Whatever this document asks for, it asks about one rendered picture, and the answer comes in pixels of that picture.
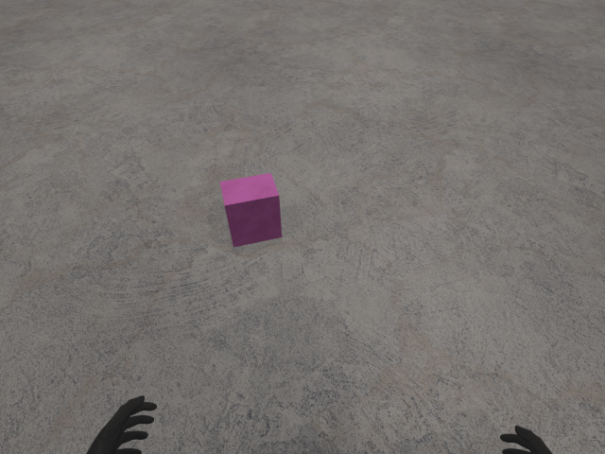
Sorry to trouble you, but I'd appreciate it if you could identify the robot right hand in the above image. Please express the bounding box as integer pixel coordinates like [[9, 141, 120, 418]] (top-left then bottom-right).
[[500, 426, 553, 454]]

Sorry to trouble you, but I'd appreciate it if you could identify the robot left hand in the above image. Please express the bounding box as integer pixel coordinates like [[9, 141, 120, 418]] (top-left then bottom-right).
[[86, 395, 157, 454]]

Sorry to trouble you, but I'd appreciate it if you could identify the carton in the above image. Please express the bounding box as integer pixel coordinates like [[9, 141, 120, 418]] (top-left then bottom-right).
[[220, 173, 282, 247]]

